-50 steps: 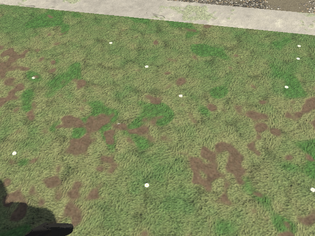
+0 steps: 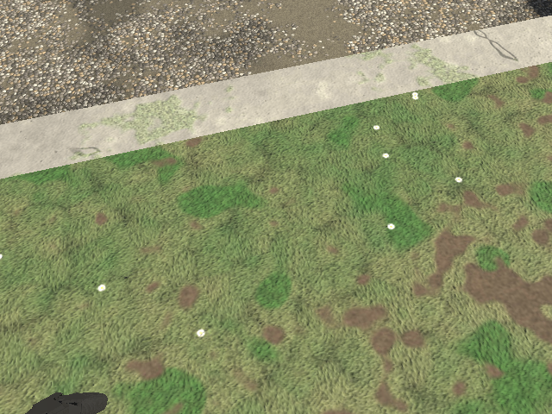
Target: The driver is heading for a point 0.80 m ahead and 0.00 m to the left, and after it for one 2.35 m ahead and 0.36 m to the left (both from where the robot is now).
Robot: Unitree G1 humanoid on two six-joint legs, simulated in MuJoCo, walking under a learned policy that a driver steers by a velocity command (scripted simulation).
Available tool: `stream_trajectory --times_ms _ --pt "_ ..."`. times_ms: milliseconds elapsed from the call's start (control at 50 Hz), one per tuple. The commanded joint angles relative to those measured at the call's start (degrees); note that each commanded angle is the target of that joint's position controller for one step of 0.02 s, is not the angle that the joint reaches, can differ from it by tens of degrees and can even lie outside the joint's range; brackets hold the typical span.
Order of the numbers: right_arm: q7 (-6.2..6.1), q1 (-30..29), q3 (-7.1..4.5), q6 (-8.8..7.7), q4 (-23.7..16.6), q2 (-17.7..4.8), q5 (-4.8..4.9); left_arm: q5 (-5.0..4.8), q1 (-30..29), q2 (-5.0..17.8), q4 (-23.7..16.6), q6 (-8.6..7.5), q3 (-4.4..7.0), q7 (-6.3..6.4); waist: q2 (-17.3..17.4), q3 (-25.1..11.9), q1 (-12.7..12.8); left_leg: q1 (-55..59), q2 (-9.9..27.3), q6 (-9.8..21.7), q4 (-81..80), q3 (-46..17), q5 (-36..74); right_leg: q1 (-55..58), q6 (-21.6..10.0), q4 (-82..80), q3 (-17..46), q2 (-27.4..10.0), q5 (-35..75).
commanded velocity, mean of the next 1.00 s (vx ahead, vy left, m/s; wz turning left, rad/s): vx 0.50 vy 0.00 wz -0.26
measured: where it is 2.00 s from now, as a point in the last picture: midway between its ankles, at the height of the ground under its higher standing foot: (321, 220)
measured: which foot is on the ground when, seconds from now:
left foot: up 0.00-0.42, down 0.44-0.96, up 0.98-1.00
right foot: down 0.00-0.46, up 0.48-0.94, down 0.96-1.00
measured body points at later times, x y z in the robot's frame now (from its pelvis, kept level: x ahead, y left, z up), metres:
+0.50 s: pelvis +0.29 +0.02 +0.01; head +0.31 +0.01 +0.46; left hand +0.39 +0.30 -0.11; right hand +0.44 -0.27 -0.07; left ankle +0.41 +0.10 -0.72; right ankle +0.11 -0.07 -0.68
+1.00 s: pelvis +0.54 -0.08 +0.01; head +0.57 -0.10 +0.46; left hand +0.83 +0.08 -0.05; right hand +0.46 -0.35 -0.12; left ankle +0.41 +0.10 -0.68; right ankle +0.62 -0.21 -0.72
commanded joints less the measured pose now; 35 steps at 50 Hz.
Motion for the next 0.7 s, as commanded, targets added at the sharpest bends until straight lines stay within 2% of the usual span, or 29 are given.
stream_trajectory --times_ms 20,40,60,80,140,200,240,280,340,400,420,440,460,480,500,520,540,560,580,620,660,700 --pt "0.7 -6.1 -0.64 -4.11 -9.4 -7.8 1.63 0.3 15.1 10.6 -0.5 -2.1 3.21 0.1 -5.7 -14.1 8.1 -39.1 -2.1 2.5 21.1 -9.7 2.7 41.2 -13.5 -23.5 38.4 -18.0 -11.2" --pt "0.11 -5.8 -0.51 -4.39 -8.5 -7.0 0.39 0.33 11.3 9.1 -0.7 -2.38 2.73 0.24 -0.9 -10.3 5.3 -35.8 0.4 2.5 16.2 -9.8 7.0 33.2 -11.4 -22.9 32.1 -15.2 -4.6" --pt "-0.23 -5.1 -0.86 -4.15 -8.0 -7.4 -0.87 0.7 8.5 7.5 -1.3 -2.48 2.18 0.47 -1.4 -8.5 3.3 -31.8 1.8 2.2 11.7 -10.1 9.9 27.2 -10.4 -23.2 27.5 -13.2 2.3" --pt "-0.09 -4.2 -1.0 -3.54 -7.8 -7.4 -1.16 1.28 7.1 7.0 -2.0 -2.49 1.89 0.76 -2.8 -8.2 2.0 -28.5 2.3 1.8 10.1 -10.3 11.8 23.6 -10.3 -24.4 25.5 -12.0 6.0" --pt "-0.1 -4.8 -0.55 -2.15 -7.8 -5.2 -1.87 0.96 8.1 7.7 -1.2 -2.93 2.13 1.74 -1.9 -7.4 1.6 -26.6 1.2 -0.7 3.8 -8.9 15.8 18.9 -11.1 -25.9 20.9 -10.3 14.5" --pt "-0.06 -11.2 0.23 -1.92 -9.6 -3.4 -1.77 0.53 10.8 8.6 0.4 -2.66 2.39 2.82 -2.4 -5.1 3.7 -27.6 -0.6 -2.3 -8.5 -8.8 25.6 17.6 -9.2 -26.0 18.1 -8.0 12.5" --pt "0.4 -15.2 0.68 -2.22 -10.5 -2.5 -1.38 0.36 12.2 8.8 1.2 -2.33 2.45 3.21 -3.6 -4.2 5.2 -25.1 -2.3 -2.5 -16.7 -8.7 31.5 16.4 -7.6 -25.7 17.4 -6.7 8.5" --pt "1.03 -18.0 0.91 -2.68 -11.2 -2.4 -0.86 0.18 13.7 9.0 2.3 -2.18 2.53 3.39 -4.0 -3.5 6.4 -22.7 -3.4 -2.1 -21.8 -8.4 34.9 16.3 -6.8 -25.4 18.0 -7.2 6.0" --pt "1.99 -19.6 0.69 -3.46 -11.7 -3.4 -0.62 0.07 16.1 7.8 4.3 -2.01 2.18 3.4 -4.5 -3.2 7.4 -21.6 -3.4 -0.5 -25.8 -9.2 35.3 20.7 -6.3 -22.4 20.5 -9.6 5.4" --pt "2.2 -17.5 0.0 -3.9 -11.6 -4.9 -0.6 0.42 16.4 7.9 5.6 -1.49 2.31 3.45 -6.5 -2.8 6.0 -19.5 -3.8 2.3 -27.7 -8.4 27.7 25.5 -5.3 -18.7 23.2 -11.8 11.2" --pt "1.99 -14.3 -0.47 -4.09 -10.8 -5.5 -0.73 0.39 15.6 7.8 5.6 -1.28 2.24 3.37 -7.0 -3.8 4.1 -15.2 -4.7 3.6 -29.6 -6.9 26.3 26.0 -4.6 -15.6 22.7 -11.1 17.0" --pt "1.64 -8.5 -1.41 -4.32 -9.3 -7.1 -1.09 0.6 15.2 6.4 5.5 -1.2 1.7 3.21 -6.0 -7.9 1.2 -6.3 -4.5 5.6 -30.7 -6.6 27.2 25.3 -3.2 -8.2 20.6 -8.0 23.4" --pt "1.33 0.4 -2.09 -4.44 -8.5 -9.8 -1.86 1.38 15.1 4.3 4.4 -1.19 0.66 3.19 -1.6 -16.6 -2.6 8.7 3.6 9.6 -28.5 -15.1 27.6 18.4 -1.1 6.5 17.4 -4.8 16.9" --pt "1.63 6.7 -3.51 -3.76 -6.0 -14.2 -1.99 0.04 23.1 0.5 4.1 -1.85 -0.47 3.13 15.8 -23.4 -0.2 28.1 15.1 19.1 -32.7 -40.5 15.4 -3.0 3.8 26.6 11.1 4.7 -10.8" --pt "2.23 7.4 -2.3 -3.63 -5.4 -9.1 -0.07 -0.46 22.1 4.4 4.7 -2.36 -0.16 3.23 14.3 -20.8 -1.5 28.2 16.9 19.2 -38.6 -50.1 2.7 -11.7 4.2 33.6 14.1 3.3 -22.0" --pt "2.06 4.4 -1.36 -3.36 -5.8 -5.9 0.21 -0.83 15.6 7.6 4.1 -2.54 0.77 3.12 8.3 -12.5 -2.5 21.5 15.1 16.7 -39.4 -42.3 1.3 -14.8 4.0 35.7 14.0 0.6 -17.5" --pt "1.89 1.2 -0.88 -2.92 -6.5 -5.1 -0.53 -0.3 11.3 7.3 3.0 -2.7 0.6 3.15 4.2 -8.6 -1.5 14.8 12.7 15.2 -40.1 -35.3 6.3 -13.8 4.0 34.3 11.3 -1.9 -13.4" --pt "1.8 -0.7 -0.43 -2.63 -6.3 -4.0 -0.9 0.64 8.6 6.7 2.3 -3.03 0.64 2.95 2.9 -4.9 -0.5 9.1 10.4 15.1 -41.7 -30.5 12.3 -13.4 4.3 30.5 9.9 -3.7 -10.4" --pt "1.61 -1.5 -0.01 -2.73 -6.3 -3.2 -1.42 0.91 8.7 5.9 2.2 -3.12 0.74 2.69 4.4 -4.6 0.9 5.9 8.7 14.5 -42.7 -27.3 17.2 -10.6 4.3 27.6 9.3 -5.6 -8.0" --pt "1.49 -1.3 0.14 -2.89 -5.7 -3.0 -1.08 0.77 10.1 3.8 2.8 -2.93 0.3 2.36 6.4 -5.2 2.0 3.4 7.0 14.8 -44.6 -23.0 23.4 -7.7 5.1 23.6 7.6 -6.4 -6.9" --pt "1.22 -0.4 -0.25 -3.02 -4.8 -4.7 -0.43 1.12 7.8 2.2 1.9 -2.79 -0.33 2.32 5.8 -4.3 1.8 2.0 7.2 15.9 -46.3 -19.9 27.7 -8.7 6.1 18.1 6.2 -7.1 -5.4" --pt "0.89 0.4 -0.59 -2.71 -4.1 -6.2 -0.26 1.33 4.1 1.2 0.9 -3.05 -0.88 2.2 4.8 -3.7 0.8 1.9 6.8 15.7 -47.5 -17.0 29.8 -8.9 6.7 10.9 5.4 -7.4 0.3"
Velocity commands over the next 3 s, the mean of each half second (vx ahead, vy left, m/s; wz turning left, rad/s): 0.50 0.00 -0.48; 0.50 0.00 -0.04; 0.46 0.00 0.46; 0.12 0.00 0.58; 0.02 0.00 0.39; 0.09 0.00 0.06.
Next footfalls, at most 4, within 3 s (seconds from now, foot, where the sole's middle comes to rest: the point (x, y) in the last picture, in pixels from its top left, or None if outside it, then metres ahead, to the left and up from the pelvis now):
0.44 left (249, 406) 0.45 0.09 -0.75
0.96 right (373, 315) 0.65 -0.22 -0.75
1.48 left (280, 220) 0.96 0.00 -0.75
1.96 right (351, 196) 1.03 -0.21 -0.75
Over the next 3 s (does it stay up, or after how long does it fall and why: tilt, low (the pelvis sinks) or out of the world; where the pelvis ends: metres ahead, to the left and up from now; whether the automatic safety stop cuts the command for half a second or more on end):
stays up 0.90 -0.10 0.02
